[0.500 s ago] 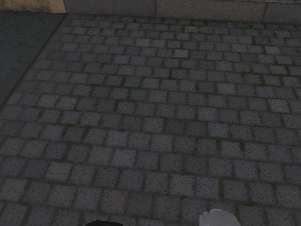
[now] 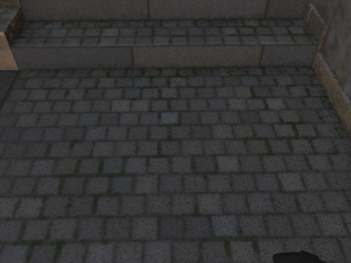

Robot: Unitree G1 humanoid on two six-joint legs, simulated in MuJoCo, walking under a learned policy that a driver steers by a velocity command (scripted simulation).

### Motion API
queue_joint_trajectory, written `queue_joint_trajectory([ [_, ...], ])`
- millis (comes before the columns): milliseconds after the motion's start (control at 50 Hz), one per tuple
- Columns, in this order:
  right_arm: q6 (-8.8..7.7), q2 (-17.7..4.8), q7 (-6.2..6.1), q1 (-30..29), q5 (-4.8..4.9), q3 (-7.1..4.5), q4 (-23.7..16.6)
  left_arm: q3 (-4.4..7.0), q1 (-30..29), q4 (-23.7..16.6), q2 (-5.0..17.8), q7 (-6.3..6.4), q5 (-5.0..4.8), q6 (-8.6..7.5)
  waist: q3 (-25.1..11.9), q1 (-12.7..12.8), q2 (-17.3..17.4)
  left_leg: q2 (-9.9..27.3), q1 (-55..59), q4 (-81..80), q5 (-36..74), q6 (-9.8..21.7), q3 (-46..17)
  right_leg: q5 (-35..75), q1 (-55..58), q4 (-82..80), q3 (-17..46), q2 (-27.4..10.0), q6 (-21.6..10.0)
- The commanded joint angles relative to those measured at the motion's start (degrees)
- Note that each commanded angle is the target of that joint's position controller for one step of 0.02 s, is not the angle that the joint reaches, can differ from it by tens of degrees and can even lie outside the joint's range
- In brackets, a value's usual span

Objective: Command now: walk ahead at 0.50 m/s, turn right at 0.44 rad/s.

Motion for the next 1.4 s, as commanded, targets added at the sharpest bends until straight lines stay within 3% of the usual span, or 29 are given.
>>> queue_joint_trajectory([
  [20, -0.19, -4.95, -0.39, -8.44, 0.48, -1.61, -4.55, 3.23, 1.28, -2.43, 10.33, -0.52, -1.09, -0.15, 7.15, -1.30, -5.26, -2.64, 12.22, -12.87, 0.61, 0.35, 2.92, 29.85, -2.04, -6.98, 13.05, -15.71, -9.92],
  [60, -1.46, -7.99, -1.29, -6.09, 1.94, -3.03, -3.88, 3.86, 0.13, -2.21, 10.87, -0.32, -0.22, 0.23, 5.02, -3.23, -5.33, -3.79, 20.22, -18.87, 2.90, 4.27, 4.84, 42.83, 2.85, -1.96, 12.72, -15.11, -7.06],
  [80, -2.77, -9.93, -1.91, 2.66, 3.06, -4.00, -1.68, 3.59, 0.73, -2.38, 9.12, -0.49, 0.83, -0.07, -2.47, -5.44, -2.94, -1.67, 35.68, -15.06, 7.78, 9.17, 3.36, 48.48, 0.69, 6.80, 8.78, -11.43, -3.52],
  [100, -3.63, -12.97, -1.57, 12.76, 2.40, -4.46, 0.67, 1.89, 9.20, -2.54, 1.88, 0.05, 1.78, -0.66, -16.89, -4.45, 9.52, 8.34, 62.36, -12.14, 24.24, 21.93, -9.73, 30.73, -12.37, 22.15, 4.94, -3.70, 1.09],
  [120, -3.24, -11.78, -1.19, 23.69, 1.99, -4.57, 4.07, 1.67, 8.18, -3.64, 2.42, -0.21, 1.70, -0.61, -22.30, -9.93, 21.31, 18.67, 79.48, -24.40, 8.32, 31.00, -34.84, -9.51, -32.61, 37.47, 0.06, 3.71, 4.99],
  [140, -2.94, -10.88, -1.94, 26.41, 0.75, -5.29, 6.52, 3.94, -5.04, -5.70, 8.16, -0.07, 0.69, 0.69, -6.92, -14.05, 10.56, 16.73, 68.22, -31.34, -12.20, 22.40, -36.08, -5.53, -43.76, 48.60, 0.28, -0.55, 2.90],
  [160, -2.70, -10.37, -2.41, 20.04, 0.97, -5.22, 6.52, 3.92, -8.20, -6.17, 7.39, 0.76, -0.07, 1.45, 2.10, -10.79, 5.55, 15.56, 54.62, -33.37, -22.15, 17.75, -28.80, 3.45, -44.80, 51.52, -0.62, -4.47, 1.32],
  [220, -2.14, 0.74, -3.20, 11.48, 1.32, -2.69, 5.15, 2.90, -9.82, -5.46, 3.69, 1.88, 2.81, 1.99, 2.10, -5.09, 2.11, 11.65, 39.16, -38.41, -7.73, 17.02, -15.18, 13.22, -33.88, 43.45, -1.77, -10.69, -0.17],
  [320, -2.82, -1.80, -1.93, 15.07, -0.18, -4.08, 7.57, 2.48, -14.76, -6.13, 2.71, 0.41, 2.34, 2.63, 3.57, -4.93, 1.81, 8.26, 37.26, -40.94, 3.18, 18.85, -3.57, 20.88, -36.94, 31.67, -5.56, -12.58, 1.33],
  [340, -2.76, -8.30, -2.58, 15.68, 4.97, -5.40, 8.52, 3.10, -17.05, -9.86, 5.52, 2.68, -3.12, 3.11, 6.42, -2.48, -0.06, 8.82, 34.78, -40.92, 0.09, 15.46, -3.98, 21.97, -35.80, 29.50, -6.22, -14.78, 2.38],
  [400, -2.70, -8.14, -3.07, 18.34, 4.59, -5.33, 9.53, 2.44, -22.40, -11.49, 5.10, 3.82, -2.64, 3.22, 8.16, -4.75, 2.82, 7.71, 33.04, -42.23, 0.66, 14.15, -1.46, 27.45, -31.88, 18.03, -7.96, -14.48, 3.61],
  [540, -1.03, -8.56, -3.13, 26.05, 4.91, -6.13, 12.72, 2.43, -32.99, -15.59, 4.86, 2.11, -3.15, 3.74, 11.03, -8.67, 3.72, 9.53, 46.65, -38.07, 4.38, 12.86, 0.14, 23.19, -28.19, 1.50, -10.49, -11.97, 1.71],
  [580, -0.52, -9.59, -3.39, 25.67, 5.01, -6.57, 13.07, 3.07, -30.88, -15.65, 6.37, 1.76, -3.01, 3.39, 9.72, -6.88, 5.14, 10.02, 48.97, -32.78, 14.82, 12.12, 0.20, 18.28, -22.28, -1.85, -12.15, -9.88, 0.06],
  [620, -0.16, -9.31, -3.48, 23.51, 5.07, -6.48, 12.40, 5.51, -16.26, -11.28, 11.01, 2.35, -2.31, 3.20, 1.47, -0.22, 5.01, 6.36, 44.38, -16.87, 28.09, 9.57, 3.44, 18.58, -0.89, -3.20, -13.54, -7.37, -2.55],
  [640, -0.53, -8.24, -3.56, 21.39, 4.01, -5.86, 10.15, 7.07, -3.35, -8.77, 16.23, 3.04, -1.52, 3.20, -7.77, 4.37, -0.93, 2.96, 29.98, 1.64, 13.58, 7.11, 6.08, 24.83, 19.42, 0.13, -0.99, -18.26, -6.58],
  [660, -2.08, -1.31, -2.81, 26.53, 3.83, -3.65, 9.04, 7.39, 0.24, -7.61, 19.90, 3.10, -1.58, 3.46, -14.05, 1.29, -15.65, -7.23, 6.34, 21.28, -24.52, 3.43, 3.90, 18.82, 38.11, -6.88, 24.82, -30.74, -16.06],
  [680, -3.67, -5.69, -2.24, 23.88, 5.28, -4.86, 9.75, 6.31, 1.84, -7.84, 15.45, 3.38, -1.63, 3.74, -15.28, 3.10, -12.48, -5.61, -0.35, 29.80, -28.79, 3.93, -4.64, 13.77, 37.38, -10.91, 29.63, -30.05, -15.64],
  [700, -4.29, -7.92, -2.15, 18.51, 6.38, -5.55, 7.80, 5.70, -3.74, -8.83, 13.18, 3.69, -1.65, 3.77, -7.95, 2.01, -10.50, -2.64, -4.42, 31.70, -23.75, 4.61, -3.68, 15.35, 30.44, -11.38, 20.77, -28.03, -12.87],
  [740, -3.72, -7.94, -3.14, 13.29, 5.04, -6.01, 6.14, 4.57, -12.52, -10.40, 9.53, 3.39, -1.32, 3.61, -0.19, -2.23, -3.02, 1.93, 1.42, 26.10, -14.95, 4.49, -1.66, 21.39, 11.75, -15.41, 9.97, -24.32, -10.16],
  [780, -1.75, -5.69, -3.34, 15.60, 4.60, -6.13, 6.23, 4.06, -14.05, -9.69, 7.51, 2.82, -0.71, 3.11, 2.55, -5.83, -4.16, 3.71, 7.41, 21.70, -13.26, 4.74, -2.36, 21.40, 2.55, -19.04, 5.22, -22.17, -9.58],
  [880, -0.67, -4.87, -3.00, 8.55, 3.53, -5.73, 3.66, 5.01, -9.38, -7.52, 11.38, 3.99, -1.13, 2.84, 6.78, -5.75, -2.91, 4.05, 5.22, 6.28, -0.96, 3.55, -1.48, 26.86, -0.99, -22.46, -2.01, -20.44, -9.26],
  [1060, -0.86, -5.99, -0.82, -6.02, 4.77, -4.91, -0.24, 5.97, -2.61, -4.07, 13.85, 4.44, -2.61, 3.70, 10.50, -1.41, -4.11, -0.21, 10.33, -15.69, 1.46, 5.29, 1.20, 22.86, 8.35, -18.40, -4.76, -22.11, -5.97],
  [1100, -1.32, -7.53, -0.49, -2.69, 4.62, -5.54, 0.43, 6.23, -3.54, -3.92, 14.40, 4.58, -2.69, 4.23, 8.80, -3.85, -5.04, -2.12, 16.80, -18.44, -2.20, 7.07, 2.95, 30.12, 9.73, -13.64, -4.96, -22.26, -4.66],
  [1140, -1.59, -12.40, -1.00, 13.53, 4.01, -8.06, 5.53, 5.37, -4.73, -4.51, 12.00, 4.81, -2.56, 4.53, -0.48, -10.54, -2.64, -2.24, 39.49, -18.60, -0.11, 10.33, 1.99, 40.06, 3.76, 5.32, -9.59, -16.84, -1.64],
  [1160, -1.52, -18.55, -1.42, 22.19, 2.98, -9.53, 6.88, 3.98, -0.72, -5.97, 7.38, 4.57, -1.67, 3.76, -9.55, -10.79, 8.85, 12.55, 61.91, -19.81, -1.26, 17.74, -19.18, 21.32, -16.43, 28.25, -13.51, -9.92, 2.50],
  [1180, -1.19, -16.92, -1.17, 24.78, 3.94, -8.83, 7.50, 3.29, -0.13, -5.84, 6.36, 4.06, -1.93, 2.36, -14.97, -10.86, 17.48, 18.09, 68.96, -29.90, -9.66, 22.79, -39.92, -7.41, -28.77, 40.59, -7.55, -4.41, 3.74],
  [1220, -1.13, -11.12, -1.45, 16.43, 3.87, -7.13, 5.11, 4.74, -8.42, -7.39, 11.82, 3.84, -3.84, 1.25, -3.58, -10.06, 8.96, 14.15, 57.41, -31.26, -14.75, 17.95, -27.11, -0.75, -36.54, 46.37, -5.27, -11.17, 1.71],
  [1280, -1.76, -6.87, -0.91, 9.54, 2.83, -5.86, 4.71, 5.35, -9.81, -7.65, 10.21, 4.96, -2.39, 3.05, 3.75, -4.77, 5.24, 8.98, 38.50, -36.53, -5.54, 15.45, -15.20, 8.43, -27.44, 37.23, -5.61, -15.99, 1.33],
  [1400, -2.02, -9.81, -2.31, 15.18, 3.52, -6.47, 7.47, 4.99, -16.43, -9.73, 8.16, 4.75, -1.46, 4.27, 7.01, -4.85, 2.79, 7.65, 38.20, -40.41, 5.77, 15.54, -7.06, 21.59, -30.72, 20.77, -6.50, -16.25, 3.67],
])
